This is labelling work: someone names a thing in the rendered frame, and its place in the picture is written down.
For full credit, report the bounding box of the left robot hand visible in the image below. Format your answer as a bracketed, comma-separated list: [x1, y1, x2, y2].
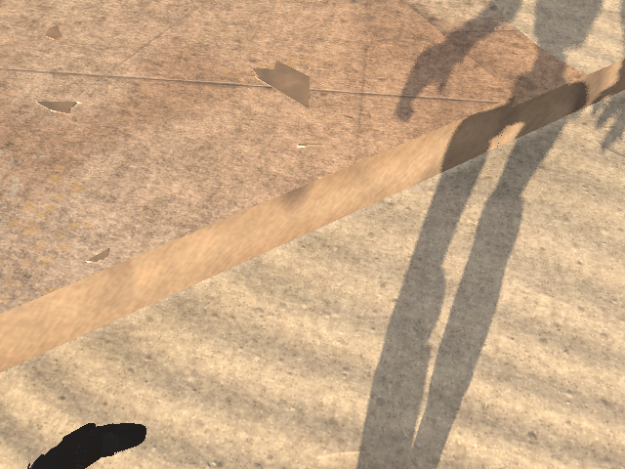
[27, 423, 146, 469]

